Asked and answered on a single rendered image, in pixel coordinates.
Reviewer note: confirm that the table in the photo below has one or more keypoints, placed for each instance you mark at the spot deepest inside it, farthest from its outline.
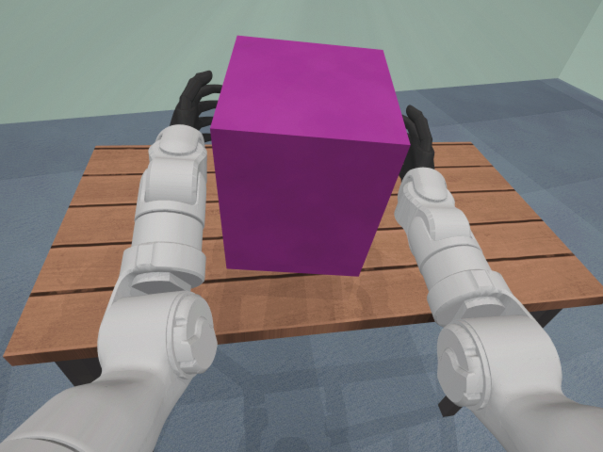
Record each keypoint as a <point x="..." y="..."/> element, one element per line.
<point x="62" y="317"/>

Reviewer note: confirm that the robot left forearm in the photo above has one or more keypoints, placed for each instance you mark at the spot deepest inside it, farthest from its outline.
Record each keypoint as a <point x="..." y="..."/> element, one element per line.
<point x="166" y="252"/>

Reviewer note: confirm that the robot right upper arm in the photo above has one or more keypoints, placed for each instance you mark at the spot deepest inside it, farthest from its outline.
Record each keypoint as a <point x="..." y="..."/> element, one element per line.
<point x="506" y="371"/>

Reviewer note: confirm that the robot right forearm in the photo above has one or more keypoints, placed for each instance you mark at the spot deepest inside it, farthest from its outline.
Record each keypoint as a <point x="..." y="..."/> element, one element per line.
<point x="460" y="282"/>

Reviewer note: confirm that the robot right hand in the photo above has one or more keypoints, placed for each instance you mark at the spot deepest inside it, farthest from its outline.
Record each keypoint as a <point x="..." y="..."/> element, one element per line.
<point x="421" y="152"/>

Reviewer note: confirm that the carton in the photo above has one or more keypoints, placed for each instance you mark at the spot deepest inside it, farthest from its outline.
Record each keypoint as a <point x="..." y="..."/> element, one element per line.
<point x="308" y="142"/>

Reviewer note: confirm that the robot left hand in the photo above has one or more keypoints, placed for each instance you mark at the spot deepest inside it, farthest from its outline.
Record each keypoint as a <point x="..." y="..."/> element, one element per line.
<point x="189" y="108"/>

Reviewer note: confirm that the robot left upper arm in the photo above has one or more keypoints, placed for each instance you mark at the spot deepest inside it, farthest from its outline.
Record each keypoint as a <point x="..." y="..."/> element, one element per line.
<point x="150" y="348"/>

